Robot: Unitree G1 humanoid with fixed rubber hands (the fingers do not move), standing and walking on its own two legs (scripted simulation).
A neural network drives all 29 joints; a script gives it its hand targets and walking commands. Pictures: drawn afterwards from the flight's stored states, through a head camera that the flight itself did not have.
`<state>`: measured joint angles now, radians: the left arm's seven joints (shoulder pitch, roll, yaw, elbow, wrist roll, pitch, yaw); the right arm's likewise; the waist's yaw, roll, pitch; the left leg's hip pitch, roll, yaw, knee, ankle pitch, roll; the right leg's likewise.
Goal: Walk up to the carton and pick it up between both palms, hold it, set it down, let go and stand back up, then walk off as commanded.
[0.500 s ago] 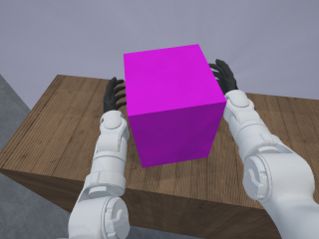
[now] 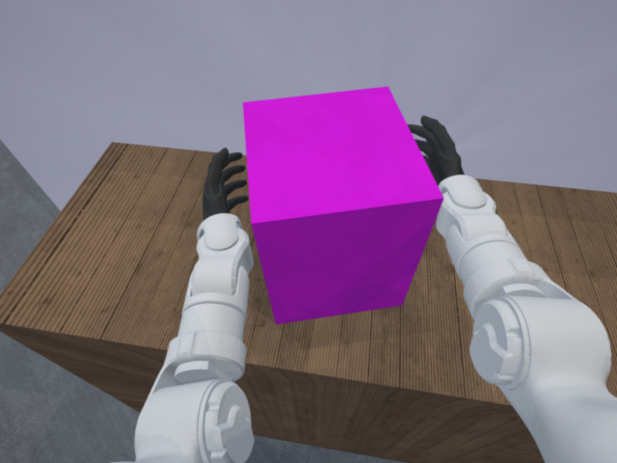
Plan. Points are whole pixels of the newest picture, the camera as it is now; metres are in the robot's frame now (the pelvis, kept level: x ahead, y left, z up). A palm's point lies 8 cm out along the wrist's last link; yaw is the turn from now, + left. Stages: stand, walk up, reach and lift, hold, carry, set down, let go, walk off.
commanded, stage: set down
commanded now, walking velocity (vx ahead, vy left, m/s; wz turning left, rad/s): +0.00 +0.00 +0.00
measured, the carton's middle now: (328, 211) +0.46 +0.05 +0.05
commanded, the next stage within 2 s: none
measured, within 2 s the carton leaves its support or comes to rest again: neither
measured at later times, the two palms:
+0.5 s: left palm (222, 216) +0.40 +0.19 +0.09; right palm (444, 182) +0.48 -0.10 +0.11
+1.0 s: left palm (227, 225) +0.39 +0.18 +0.08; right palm (444, 198) +0.48 -0.10 +0.09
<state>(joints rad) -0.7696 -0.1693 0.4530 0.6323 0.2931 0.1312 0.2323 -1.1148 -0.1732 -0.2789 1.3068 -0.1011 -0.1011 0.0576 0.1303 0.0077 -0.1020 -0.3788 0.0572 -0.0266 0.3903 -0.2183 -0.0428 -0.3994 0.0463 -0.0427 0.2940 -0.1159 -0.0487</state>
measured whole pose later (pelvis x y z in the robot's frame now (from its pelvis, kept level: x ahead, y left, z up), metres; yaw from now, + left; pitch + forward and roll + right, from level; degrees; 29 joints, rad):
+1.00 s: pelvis -0.02 +0.00 +0.00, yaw +0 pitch +17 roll -1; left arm -0.82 -0.10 0.33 0.69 0.05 0.21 0.32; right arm -1.11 -0.24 -0.03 1.30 0.18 -0.05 0.05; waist 0.15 0.01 -0.12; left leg -0.50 0.06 -0.03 0.39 -0.18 -0.05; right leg -0.52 0.05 -0.05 0.29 -0.08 -0.05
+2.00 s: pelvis -0.06 -0.02 -0.01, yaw +0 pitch +13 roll +0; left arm -0.46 -0.10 0.18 0.13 0.00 0.51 0.31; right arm -0.76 -0.35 0.03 0.85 0.25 0.11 0.12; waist 0.15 0.03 -0.12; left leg -0.48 0.07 -0.03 0.39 -0.13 -0.06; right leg -0.51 0.06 -0.05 0.30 -0.02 -0.06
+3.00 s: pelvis -0.06 -0.01 +0.00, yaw +0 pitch +3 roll +0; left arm 0.12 -0.10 -0.01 -0.28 -0.02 0.41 0.31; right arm -0.10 -0.40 -0.02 0.47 0.28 -0.02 0.24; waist 0.10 0.01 -0.05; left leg -0.28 0.07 -0.03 0.39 -0.17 -0.06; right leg -0.31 0.06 -0.05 0.30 -0.06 -0.06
